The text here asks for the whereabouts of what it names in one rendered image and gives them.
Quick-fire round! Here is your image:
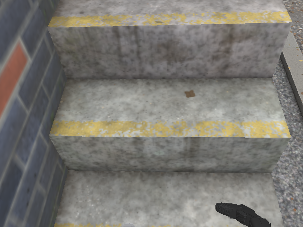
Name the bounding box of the robot right hand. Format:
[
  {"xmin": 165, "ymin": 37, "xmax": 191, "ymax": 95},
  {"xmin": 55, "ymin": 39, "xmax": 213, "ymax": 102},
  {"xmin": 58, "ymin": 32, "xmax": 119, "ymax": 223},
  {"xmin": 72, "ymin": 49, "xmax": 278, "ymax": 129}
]
[{"xmin": 215, "ymin": 202, "xmax": 271, "ymax": 227}]

